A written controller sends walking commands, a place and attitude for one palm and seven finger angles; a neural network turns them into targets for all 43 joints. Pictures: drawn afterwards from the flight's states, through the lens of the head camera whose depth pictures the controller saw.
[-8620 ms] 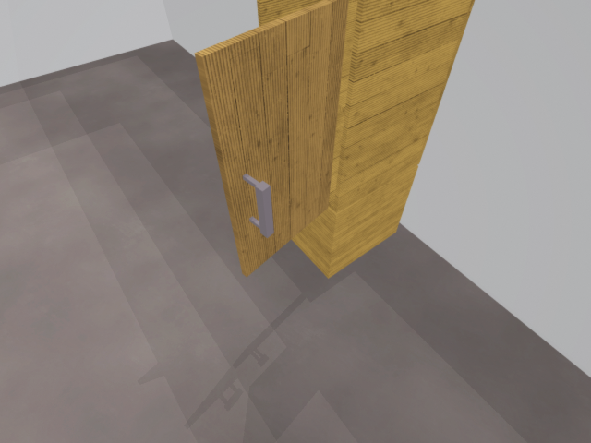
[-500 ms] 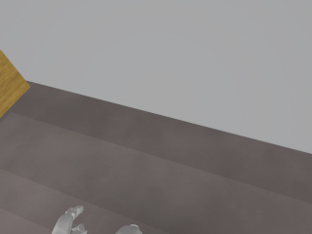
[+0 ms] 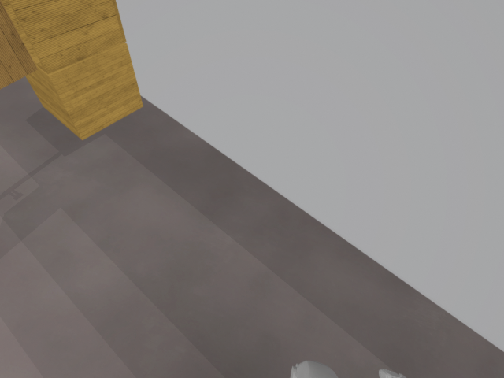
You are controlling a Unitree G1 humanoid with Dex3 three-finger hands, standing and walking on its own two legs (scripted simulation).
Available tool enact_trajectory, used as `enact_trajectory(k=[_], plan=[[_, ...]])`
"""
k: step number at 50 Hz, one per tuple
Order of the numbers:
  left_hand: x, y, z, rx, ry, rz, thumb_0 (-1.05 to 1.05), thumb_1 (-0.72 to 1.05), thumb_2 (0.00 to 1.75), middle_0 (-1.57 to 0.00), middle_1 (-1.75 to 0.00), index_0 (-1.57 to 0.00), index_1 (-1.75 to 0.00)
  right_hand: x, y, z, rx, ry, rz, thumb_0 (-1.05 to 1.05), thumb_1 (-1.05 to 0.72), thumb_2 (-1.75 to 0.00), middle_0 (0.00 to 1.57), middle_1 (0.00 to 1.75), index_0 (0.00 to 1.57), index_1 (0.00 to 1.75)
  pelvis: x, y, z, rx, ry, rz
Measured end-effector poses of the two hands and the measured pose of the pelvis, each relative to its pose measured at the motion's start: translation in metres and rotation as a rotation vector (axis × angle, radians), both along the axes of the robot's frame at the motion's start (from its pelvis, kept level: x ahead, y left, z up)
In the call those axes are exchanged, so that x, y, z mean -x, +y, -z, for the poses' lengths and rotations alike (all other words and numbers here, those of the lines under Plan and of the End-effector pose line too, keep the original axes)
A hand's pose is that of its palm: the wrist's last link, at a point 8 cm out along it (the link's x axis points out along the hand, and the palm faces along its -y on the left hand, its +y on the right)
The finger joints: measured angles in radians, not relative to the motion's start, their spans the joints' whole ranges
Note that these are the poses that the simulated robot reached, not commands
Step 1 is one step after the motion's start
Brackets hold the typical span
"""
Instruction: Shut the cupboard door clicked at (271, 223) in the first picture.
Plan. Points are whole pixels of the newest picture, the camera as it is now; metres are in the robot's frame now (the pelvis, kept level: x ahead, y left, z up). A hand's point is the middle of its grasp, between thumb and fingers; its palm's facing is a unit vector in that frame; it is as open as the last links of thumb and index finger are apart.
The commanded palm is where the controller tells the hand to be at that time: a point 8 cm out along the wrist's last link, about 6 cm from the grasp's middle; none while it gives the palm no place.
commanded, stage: walk to a spot facing it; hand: left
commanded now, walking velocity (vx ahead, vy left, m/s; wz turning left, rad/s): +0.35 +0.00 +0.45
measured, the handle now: out of the picture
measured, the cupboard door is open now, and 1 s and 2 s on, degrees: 100 100 100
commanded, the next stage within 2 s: turn to face it in 1.64 s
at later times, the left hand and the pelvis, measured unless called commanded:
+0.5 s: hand (183, 309) +0.25 +0.14 -0.15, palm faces +0.27 -0.94 -0.19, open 7.2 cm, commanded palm none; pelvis +0.20 -0.05 +0.01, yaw +15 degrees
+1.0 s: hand (147, 253) +0.36 +0.25 -0.17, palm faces +0.42 -0.90 -0.13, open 7.4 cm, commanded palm none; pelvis +0.39 +0.07 +0.01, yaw +22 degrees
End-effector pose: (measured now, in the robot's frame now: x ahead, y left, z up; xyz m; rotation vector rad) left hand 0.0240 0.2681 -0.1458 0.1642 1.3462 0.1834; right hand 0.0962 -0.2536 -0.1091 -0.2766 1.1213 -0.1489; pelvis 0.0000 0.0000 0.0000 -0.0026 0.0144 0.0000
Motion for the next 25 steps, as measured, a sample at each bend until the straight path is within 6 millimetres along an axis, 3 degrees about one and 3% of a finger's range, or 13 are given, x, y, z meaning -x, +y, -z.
enact_trajectory(k=[8,12,16,20,23,25], plan=[[-0.113,-0.019,-0.024,0.008,-0.194,0.019,0.01,0.91,0.90,-0.20,-0.30,-0.19,-0.30,0.009,0.002,0.010,-0.057,0.184,0.029,0.00,-0.91,-0.89,0.21,0.30,0.20,0.30,-0.055,-0.012,-0.010,0.002,0.006,-0.059],[-0.175,-0.040,-0.027,0.006,-0.254,0.057,0.01,0.91,0.90,-0.20,-0.30,-0.19,-0.30,0.004,-0.012,0.022,-0.078,0.257,0.066,0.00,-0.91,-0.89,0.21,0.30,0.20,0.30,-0.090,-0.028,-0.004,-0.011,0.011,-0.075],[-0.226,-0.061,-0.022,-0.015,-0.336,0.060,0.01,0.90,0.90,-0.20,-0.30,-0.20,-0.30,-0.018,-0.035,0.044,-0.081,0.326,0.073,0.01,-0.91,-0.89,0.21,0.30,0.20,0.30,-0.129,-0.047,0.013,-0.015,0.003,-0.120],[-0.228,-0.076,-0.024,-0.008,-0.323,-0.020,0.00,0.90,0.90,-0.20,-0.30,-0.20,-0.30,-0.075,-0.049,0.039,-0.059,0.325,0.013,0.01,-0.91,-0.89,0.20,0.30,0.20,0.30,-0.157,-0.053,0.007,-0.002,-0.012,-0.186],[-0.211,-0.086,-0.021,0.015,-0.251,-0.102,0.00,0.90,0.90,-0.20,-0.30,-0.20,-0.30,-0.136,-0.048,0.028,-0.048,0.266,-0.050,0.01,-0.91,-0.89,0.20,0.30,0.20,0.30,-0.181,-0.054,-0.002,0.002,-0.004,-0.230],[-0.199,-0.079,-0.021,-0.007,-0.228,-0.192,-0.02,0.94,0.90,-0.21,-0.30,-0.20,-0.30,-0.180,-0.041,0.020,-0.045,0.219,-0.101,0.01,-0.91,-0.89,0.20,0.30,0.20,0.30,-0.197,-0.053,-0.006,0.005,0.003,-0.258]])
